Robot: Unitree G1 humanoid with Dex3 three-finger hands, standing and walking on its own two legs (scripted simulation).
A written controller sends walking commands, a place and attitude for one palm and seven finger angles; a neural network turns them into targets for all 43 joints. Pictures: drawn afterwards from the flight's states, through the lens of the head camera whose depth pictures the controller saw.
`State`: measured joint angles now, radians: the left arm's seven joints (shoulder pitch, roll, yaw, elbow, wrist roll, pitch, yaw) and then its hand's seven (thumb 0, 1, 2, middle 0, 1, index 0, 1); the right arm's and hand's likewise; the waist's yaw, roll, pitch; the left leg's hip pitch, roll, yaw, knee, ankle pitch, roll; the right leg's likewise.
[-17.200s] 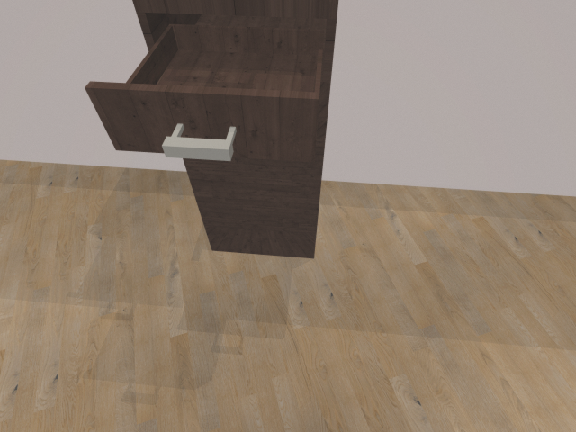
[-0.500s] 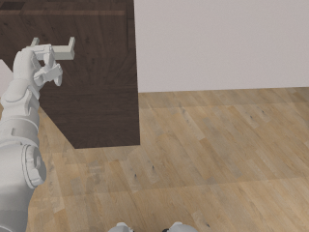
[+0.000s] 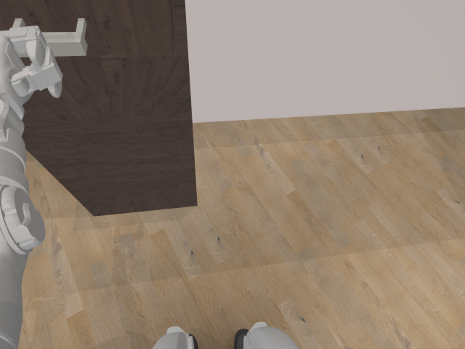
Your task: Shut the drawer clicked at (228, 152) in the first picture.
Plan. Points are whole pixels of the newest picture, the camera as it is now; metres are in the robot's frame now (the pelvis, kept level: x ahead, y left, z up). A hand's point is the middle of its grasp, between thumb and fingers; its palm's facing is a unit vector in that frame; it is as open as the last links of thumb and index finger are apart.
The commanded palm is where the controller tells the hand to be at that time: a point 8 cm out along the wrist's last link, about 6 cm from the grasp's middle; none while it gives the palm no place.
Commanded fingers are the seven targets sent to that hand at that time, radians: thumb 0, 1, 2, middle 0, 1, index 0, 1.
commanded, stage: push the drawer shut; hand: left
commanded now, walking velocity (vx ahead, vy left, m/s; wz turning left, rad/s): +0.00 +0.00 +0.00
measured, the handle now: (48, 34) +0.61 +0.25 +0.13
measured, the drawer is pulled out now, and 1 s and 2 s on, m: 0.00 0.00 0.00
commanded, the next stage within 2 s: pull the fist back off the drawer in 0.20 s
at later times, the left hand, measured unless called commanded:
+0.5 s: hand (50, 68) +0.53 +0.23 +0.14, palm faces +0.06 -1.00 -0.01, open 3.1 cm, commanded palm +0.54 +0.25 +0.14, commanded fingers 0.00 0.90 0.90 -1.40 -1.60 -1.40 -1.60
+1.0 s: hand (66, 72) +0.52 +0.21 +0.13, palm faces +0.06 -1.00 +0.00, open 3.3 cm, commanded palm +0.49 +0.25 +0.14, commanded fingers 0.00 0.90 0.90 -1.40 -1.60 -1.40 -1.60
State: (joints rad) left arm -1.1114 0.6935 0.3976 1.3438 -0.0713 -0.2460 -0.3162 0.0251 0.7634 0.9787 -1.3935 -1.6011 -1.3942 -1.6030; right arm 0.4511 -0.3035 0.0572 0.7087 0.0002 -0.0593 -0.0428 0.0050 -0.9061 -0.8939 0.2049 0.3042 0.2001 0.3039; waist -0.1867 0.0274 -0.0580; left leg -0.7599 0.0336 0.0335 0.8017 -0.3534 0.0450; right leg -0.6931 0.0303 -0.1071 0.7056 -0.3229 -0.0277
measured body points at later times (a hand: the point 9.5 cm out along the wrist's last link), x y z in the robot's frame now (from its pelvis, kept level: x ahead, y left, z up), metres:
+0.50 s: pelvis -0.01 +0.01 +0.00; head +0.11 +0.03 +0.43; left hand +0.52 +0.28 +0.14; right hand -0.04 -0.26 -0.10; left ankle +0.01 +0.09 -0.71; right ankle +0.00 -0.11 -0.71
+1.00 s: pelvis +0.01 +0.00 +0.00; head +0.10 +0.01 +0.44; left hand +0.52 +0.26 +0.14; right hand -0.02 -0.26 -0.11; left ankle +0.01 +0.09 -0.71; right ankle +0.00 -0.11 -0.71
